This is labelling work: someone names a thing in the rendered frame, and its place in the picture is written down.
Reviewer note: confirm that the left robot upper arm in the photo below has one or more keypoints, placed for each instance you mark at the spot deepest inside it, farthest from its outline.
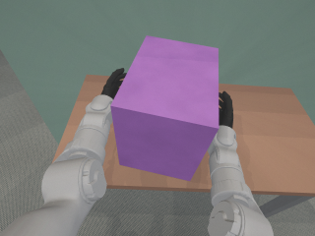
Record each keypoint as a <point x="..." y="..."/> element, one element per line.
<point x="70" y="188"/>

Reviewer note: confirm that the robot left hand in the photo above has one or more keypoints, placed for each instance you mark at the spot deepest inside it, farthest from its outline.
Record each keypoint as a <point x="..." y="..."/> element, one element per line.
<point x="113" y="83"/>

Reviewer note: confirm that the table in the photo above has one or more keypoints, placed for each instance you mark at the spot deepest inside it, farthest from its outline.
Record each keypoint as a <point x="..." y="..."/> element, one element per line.
<point x="275" y="146"/>

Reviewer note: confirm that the carton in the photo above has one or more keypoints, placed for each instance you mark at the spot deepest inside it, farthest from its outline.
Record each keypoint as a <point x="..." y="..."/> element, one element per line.
<point x="166" y="112"/>

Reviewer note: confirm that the robot left forearm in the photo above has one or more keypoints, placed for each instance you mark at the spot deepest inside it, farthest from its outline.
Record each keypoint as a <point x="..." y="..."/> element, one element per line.
<point x="92" y="133"/>

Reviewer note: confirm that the robot right forearm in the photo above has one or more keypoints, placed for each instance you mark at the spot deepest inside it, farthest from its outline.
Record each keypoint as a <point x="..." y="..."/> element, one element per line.
<point x="226" y="172"/>

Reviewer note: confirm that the robot right hand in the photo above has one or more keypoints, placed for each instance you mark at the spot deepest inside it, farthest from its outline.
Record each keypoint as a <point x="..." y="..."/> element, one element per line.
<point x="225" y="110"/>

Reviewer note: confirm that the right robot upper arm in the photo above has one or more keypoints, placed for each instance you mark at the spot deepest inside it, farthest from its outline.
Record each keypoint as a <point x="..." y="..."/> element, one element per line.
<point x="231" y="218"/>

